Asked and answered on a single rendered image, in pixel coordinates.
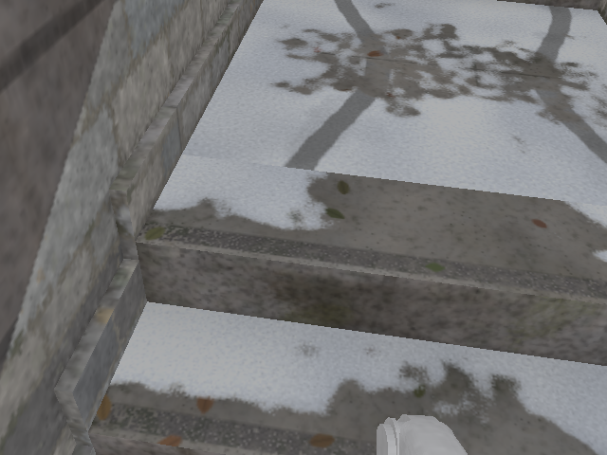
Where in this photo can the robot right thigh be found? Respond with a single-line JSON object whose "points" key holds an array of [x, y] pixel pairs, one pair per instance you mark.
{"points": [[416, 435]]}

